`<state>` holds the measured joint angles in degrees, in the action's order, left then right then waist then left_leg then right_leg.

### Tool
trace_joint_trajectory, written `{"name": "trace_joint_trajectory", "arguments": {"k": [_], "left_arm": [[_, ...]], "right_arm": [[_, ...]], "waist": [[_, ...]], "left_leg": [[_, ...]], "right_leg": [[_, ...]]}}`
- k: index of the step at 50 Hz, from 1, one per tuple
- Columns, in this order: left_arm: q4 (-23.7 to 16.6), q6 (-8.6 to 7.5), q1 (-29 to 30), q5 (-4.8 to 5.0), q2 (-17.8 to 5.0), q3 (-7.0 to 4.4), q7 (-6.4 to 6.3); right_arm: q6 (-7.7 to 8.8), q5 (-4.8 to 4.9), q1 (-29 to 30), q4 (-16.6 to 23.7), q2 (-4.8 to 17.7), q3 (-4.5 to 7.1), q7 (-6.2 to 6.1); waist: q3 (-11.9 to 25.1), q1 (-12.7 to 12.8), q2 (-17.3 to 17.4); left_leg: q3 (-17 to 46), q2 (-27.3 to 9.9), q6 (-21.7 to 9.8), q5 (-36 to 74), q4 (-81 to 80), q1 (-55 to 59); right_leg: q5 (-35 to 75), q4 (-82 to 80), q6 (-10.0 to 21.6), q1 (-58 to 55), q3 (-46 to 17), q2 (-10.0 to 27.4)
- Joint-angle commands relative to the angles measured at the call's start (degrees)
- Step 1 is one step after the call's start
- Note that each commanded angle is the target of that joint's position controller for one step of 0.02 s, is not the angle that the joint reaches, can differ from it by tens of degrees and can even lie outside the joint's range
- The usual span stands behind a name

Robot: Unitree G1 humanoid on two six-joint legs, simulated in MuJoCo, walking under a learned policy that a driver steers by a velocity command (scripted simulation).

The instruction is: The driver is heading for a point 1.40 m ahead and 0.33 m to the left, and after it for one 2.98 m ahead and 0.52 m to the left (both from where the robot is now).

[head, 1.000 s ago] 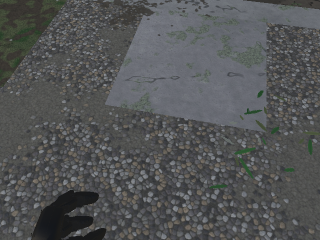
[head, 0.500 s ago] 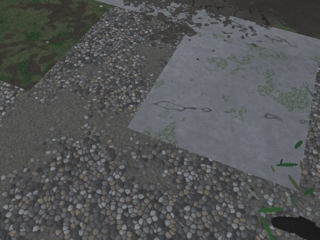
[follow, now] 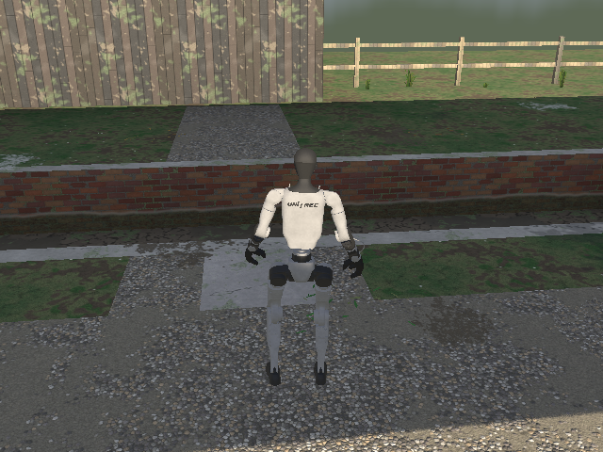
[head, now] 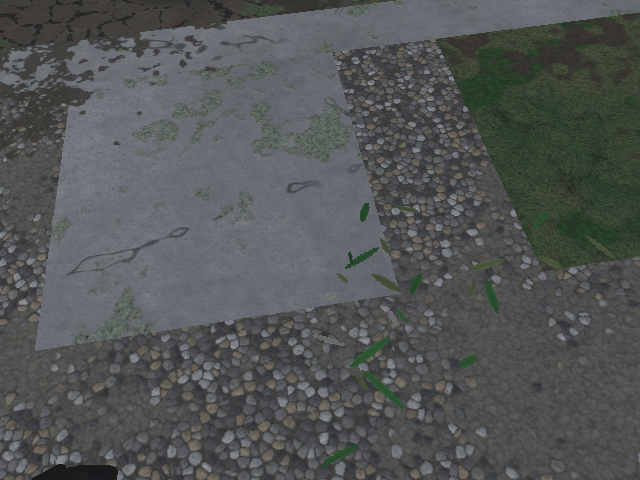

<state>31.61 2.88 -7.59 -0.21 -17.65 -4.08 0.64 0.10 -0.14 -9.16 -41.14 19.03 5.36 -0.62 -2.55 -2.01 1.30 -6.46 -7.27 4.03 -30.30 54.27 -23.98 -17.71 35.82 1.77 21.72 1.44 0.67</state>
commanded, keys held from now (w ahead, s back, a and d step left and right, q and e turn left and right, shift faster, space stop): shift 0.26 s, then w+shift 0.32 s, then w+q+shift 0.42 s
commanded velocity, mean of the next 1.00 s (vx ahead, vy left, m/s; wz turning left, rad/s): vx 0.51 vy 0.00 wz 0.09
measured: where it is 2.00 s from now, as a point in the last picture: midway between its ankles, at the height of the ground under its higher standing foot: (183, 192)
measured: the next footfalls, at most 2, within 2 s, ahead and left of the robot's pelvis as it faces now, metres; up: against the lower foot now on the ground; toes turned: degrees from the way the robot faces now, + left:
left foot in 0.38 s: +0.04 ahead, +0.11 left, +0.00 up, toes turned -4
right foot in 0.80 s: +0.37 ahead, -0.17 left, +0.00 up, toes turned +0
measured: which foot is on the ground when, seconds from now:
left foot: up 0.00-0.36, down 0.38-0.80, up 0.82-1.00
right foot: down 0.00-0.40, up 0.42-0.78, down 0.80-1.00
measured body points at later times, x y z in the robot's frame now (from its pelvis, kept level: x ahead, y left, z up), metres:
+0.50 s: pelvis +0.06 +0.01 +0.01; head +0.06 +0.03 +0.46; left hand +0.24 +0.25 -0.10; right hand +0.07 -0.27 -0.09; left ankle +0.00 +0.11 -0.73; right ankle +0.04 -0.12 -0.66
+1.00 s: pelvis +0.36 -0.06 +0.01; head +0.37 -0.06 +0.46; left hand +0.39 +0.23 -0.10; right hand +0.51 -0.32 -0.10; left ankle +0.31 +0.06 -0.63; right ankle +0.33 -0.17 -0.73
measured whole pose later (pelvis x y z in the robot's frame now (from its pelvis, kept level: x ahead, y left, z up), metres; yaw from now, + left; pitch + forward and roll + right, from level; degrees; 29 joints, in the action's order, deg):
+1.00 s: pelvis +0.36 -0.06 +0.01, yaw +10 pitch +2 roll -2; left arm 45.0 -4.5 -18.1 -2.3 -16.2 -3.2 0.2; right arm 1.2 -1.1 -15.0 -44.8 17.9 4.3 3.2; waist 0.5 0.4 2.2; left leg -0.5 -3.9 -5.8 -12.9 71.8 -33.8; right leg -16.7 24.4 0.3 8.9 10.1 1.2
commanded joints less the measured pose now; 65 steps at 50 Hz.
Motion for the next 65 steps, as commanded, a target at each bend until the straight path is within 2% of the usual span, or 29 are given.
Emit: {"name": "trace_joint_trajectory", "arguments": {"k": [1, 3, 5, 9, 13, 15, 17, 19, 20, 21, 23, 24, 25, 26, 29, 36, 38, 39, 40, 41, 42, 44, 48, 57, 60, 62, 63, 64, 65], "left_arm": [[-1.73, -2.55, -6.46, -0.69, -10.19, -2.95, -0.57], [-2.29, -2.2, -0.34, 0.77, -7.63, -1.73, -1.17], [-2.2, -2.29, 1.67, -0.06, -6.91, -1.1, -1.47], [-0.57, -2.56, 1.93, -0.26, -5.8, -0.56, -1.8], [1.37, -2.45, 1.14, -0.45, -5.9, -0.37, -1.24], [3.21, -2.4, -2.82, 0.85, -7.99, -0.98, -0.85], [3.75, -2.86, -1.88, 1.52, -8.81, -0.93, -0.61], [3.37, -3.81, 1.41, 1.79, -5.33, 0.09, -0.65], [1.69, -4.62, 5.22, 1.68, -0.76, 1.27, -0.49], [-1.64, -6.36, 7.79, 3.15, -0.23, 1.27, -0.06], [-0.78, -8.38, 7.07, 3.45, -3.65, 0.11, 0.24], [0.49, -8.48, 5.07, 2.14, -3.33, 0.11, 0.32], [1.26, -6.4, 5.37, -5.79, -4.54, -0.23, 1.93], [1.92, -5.21, 4.3, -5.82, -3.37, -0.29, 2.92], [2.04, -3.66, 4.97, -2.69, -2.03, 0.2, 3.99], [-0.14, -4.78, 13.38, -1.6, -1.5, 1.14, 3.61], [0.89, -5.28, 8.53, -1.68, -3.12, 0.57, 2.61], [3.18, -5.75, 0.45, -1.5, -4.72, -0.27, 1.58], [6.91, -6.47, -12.13, -2.08, -7.32, -1.39, 0.25], [7.5, -6.95, -21.63, -4.04, -13.67, -2.91, -1.03], [7.51, -6.84, -22.97, -4.23, -17.33, -3.47, -0.76], [7.27, -6.72, -11.69, -3.46, -7.92, -1.28, -0.83], [10.9, -8.02, -10.62, -1.8, -1.22, 0.47, -0.7], [16.02, -10.3, -14.28, -1.58, -3.54, 0.25, -1.25], [16.26, -8.91, -16.57, -1.55, -8.11, -0.47, -2.24], [14.67, -6.62, -12.68, -2.14, -12.48, -1.81, -2.73], [13.46, -5.78, -10.67, -2.21, -12.69, -2.01, -2.36], [13.71, -5.77, -10.74, -2.4, -9.06, -1.43, -1.34], [8.44, -6.65, -12.63, -2.41, -0.25, 0.73, -0.5]], "right_arm": [[0.72, 0.96, 5.84, 6.07, 4.52, 0.56, -0.7], [-0.29, -0.18, 2.84, 4.36, 4.77, 0.69, -1.64], [-0.67, -0.08, -0.61, 3.05, 4.26, 0.55, -1.48], [-0.89, -0.03, -0.35, 2.93, 1.54, -0.82, -1.32], [-0.87, 0.14, 0.36, 3.48, 2.11, -0.9, -0.91], [-0.11, 0.9, -1.2, 3.33, 2.61, -0.85, -0.04], [1.17, 1.71, -3.05, 2.52, 2.63, -0.62, 0.74], [2.96, 1.48, -11.66, -0.98, 2.1, -0.45, 0.8], [3.92, 0.84, -20.38, -3.39, 4.36, 0.01, 0.45], [4.84, 0.14, -22.11, -3.61, 9.23, 1.43, 1.22], [6.33, -0.15, -15.9, -1.09, 5.3, 0.36, 0.73], [6.57, 0.31, -14.95, -0.39, 4.29, 0.01, 0.79], [5.28, -1.73, -14.63, -1.67, 4.94, -0.03, 1.34], [5.06, -1.65, -14.13, -1.55, 4.14, -0.19, 1.4], [5.19, -0.79, -17.0, -3.14, 2.02, -0.73, 1.9], [5.25, -0.63, -20.3, -5.56, 5.27, -0.05, 0.87], [5.0, -0.74, -19.19, -6.21, 6.79, 0.24, 0.74], [5.0, -0.81, -18.15, -6.56, 7.58, 0.41, 0.93], [5.24, -0.59, -16.22, -6.16, 7.58, 0.38, 1.14], [5.47, 0.31, -17.57, -3.7, 1.37, -1.18, 1.5], [5.61, 1.87, -17.12, -0.45, -2.53, -2.01, 1.72], [4.38, 0.4, -9.69, -0.56, 1.23, -1.08, 1.99], [1.35, -1.34, -7.47, -0.71, -2.09, -1.64, 4.19], [0.24, -1.35, 10.8, 6.7, -1.38, -3.38, 6.79], [0.49, -0.65, 8.22, 5.63, 0.33, -3.1, 5.99], [0.48, -0.06, -8.65, 1.36, 4.24, -1.24, 4.63], [0.65, -0.25, -20.18, -2.41, 7.5, 0.62, 3.48], [0.33, -0.22, -20.69, -4.04, 9.88, 2.24, 1.9], [-0.35, -1.23, -13.19, -2.14, 15.01, 2.84, 1.66]], "waist": [[12.97, 5.58, -9.33], [10.71, 2.34, -8.05], [11.1, 0.59, -8.11], [9.85, 1.47, -8.56], [7.39, 2.96, -10.0], [7.22, 4.0, -11.03], [2.42, 1.87, -10.65], [0.83, -2.91, -6.69], [1.87, -5.65, 2.04], [-1.27, -5.42, 13.91], [-4.6, -2.62, 7.02], [-2.14, -1.65, 5.83], [-2.28, -0.88, 2.03], [-2.86, -0.6, 4.59], [-3.42, -0.81, 6.0], [-4.46, -2.87, 6.23], [-2.48, 0.25, 7.23], [1.86, 4.61, 6.06], [9.54, 10.76, 2.77], [20.16, 13.61, -8.03], [25.89, 11.82, -20.76], [8.21, 7.26, -7.7], [-0.25, 2.78, -8.65], [-9.14, 1.0, -2.36], [-3.1, -1.44, -4.77], [6.42, -10.47, -8.46], [11.68, -14.73, -6.78], [9.48, -12.52, 0.47], [7.5, -2.3, 14.07]], "left_leg": [[7.84, 2.6, -0.54, -1.51, 17.65, -19.47], [7.84, 2.69, -0.08, 5.65, 15.17, -15.27], [7.23, 4.02, 0.45, 9.64, 13.35, -10.42], [7.87, 3.82, 0.46, 11.6, -0.91, -5.12], [7.27, 4.52, -0.66, 9.26, -10.57, 1.31], [3.67, 6.75, -2.5, 8.2, -13.8, 3.47], [2.66, 7.15, -6.13, 7.45, -19.45, 7.63], [6.41, 4.88, -9.92, 7.39, -27.74, 18.8], [20.3, -4.91, -13.15, -1.45, -34.63, 27.9], [44.53, -15.81, -20.66, -22.17, -44.96, 31.16], [43.22, -15.32, -20.04, -18.26, -45.9, 29.39], [37.9, -12.77, -18.12, -13.79, -45.32, 29.81], [31.1, -8.81, -14.99, -11.4, -48.28, 24.94], [26.12, -5.85, -14.09, -5.67, -49.73, 21.37], [18.97, -3.31, -14.06, 3.92, -51.66, 19.9], [17.96, -5.02, -14.99, 22.24, -50.24, 21.57], [17.87, -5.7, -14.42, 36.65, -43.81, 21.05], [15.88, -4.64, -13.79, 49.61, -33.45, 18.7], [12.91, -0.72, -12.6, 48.88, -17.6, 10.22], [10.31, 5.09, -11.31, 28.6, 4.64, -5.42], [11.96, 10.65, -11.73, 0.92, 18.1, -15.8], [11.82, 4.21, -12.28, 12.5, 22.96, -20.2], [10.06, -0.54, -9.94, 17.42, 19.62, -18.21], [-1.12, 1.87, -12.79, 32.41, -3.29, -18.42], [-7.16, 9.16, -15.77, 29.33, -9.17, -7.55], [-5.42, 12.6, -17.86, 20.56, -8.58, 9.41], [-2.04, 14.14, -19.29, 16.15, -12.64, 23.84], [5.38, 11.52, -20.77, 11.53, -16.16, 32.9], [33.4, -0.36, -27.18, 15.24, -21.73, 41.16]], "right_leg": [[40.75, -11.78, 14.65, -22.77, -18.75, 17.35], [37.65, -12.53, 11.59, -16.31, -14.44, 13.79], [36.58, -13.87, 11.7, -12.95, -12.42, 12.25], [28.68, -14.67, 11.57, -11.54, -12.09, 11.47], [19.65, -14.97, 12.44, -7.93, -14.92, 11.88], [-12.44, -19.38, 12.13, -6.58, -19.21, 11.77], [-28.4, -21.56, 11.11, 0.14, -23.44, 12.36], [-26.4, -15.42, 7.99, 8.61, -20.51, 8.83], [-19.84, 2.02, 4.01, 18.64, -12.81, 3.57], [-13.69, 17.58, 1.17, 34.32, -2.45, -2.57], [-3.63, 28.36, 1.79, 40.74, -8.24, 1.87], [-0.18, 29.54, 1.72, 39.72, -7.14, 2.85], [4.33, 27.03, 0.71, 33.95, -4.64, 2.9], [7.03, 27.19, -0.33, 30.37, -2.61, 2.46], [11.4, 23.79, -1.91, 27.69, -0.34, 3.03], [11.55, 0.85, -1.92, 13.2, 1.83, 1.35], [4.73, -2.99, -0.66, 2.87, 2.58, -1.21], [3.63, -4.64, 0.18, -8.87, 3.1, -3.1], [4.1, -4.21, 1.08, -26.68, 1.25, -1.25], [-22.36, -8.23, 3.02, -44.01, -18.06, 15.15], [-45.38, -22.67, 4.46, -44.76, -45.18, 25.84], [-29.34, -22.71, 3.22, -27.76, -32.82, 22.29], [-7.73, -27.04, 1.45, -15.72, -9.91, 16.11], [30.85, -32.06, -0.27, -17.58, 15.96, 12.44], [71.98, -21.24, -0.92, -26.9, 17.89, 13.08], [84.47, 0.31, 0.45, -26.9, 16.17, 15.6], [76.08, 17.19, 1.44, -20.23, 14.25, 15.38], [31.03, 37.79, 0.16, -6.2, 13.35, 7.77], [-11.17, 58.48, -3.23, 18.9, 8.78, -2.26]]}}
Velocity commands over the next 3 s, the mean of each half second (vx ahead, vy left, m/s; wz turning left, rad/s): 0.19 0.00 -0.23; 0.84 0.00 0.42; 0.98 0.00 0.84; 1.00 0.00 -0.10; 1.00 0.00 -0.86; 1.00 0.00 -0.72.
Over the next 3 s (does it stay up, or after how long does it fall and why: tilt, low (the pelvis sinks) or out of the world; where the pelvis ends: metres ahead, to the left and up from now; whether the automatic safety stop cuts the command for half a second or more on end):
stays up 1.77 0.59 -0.04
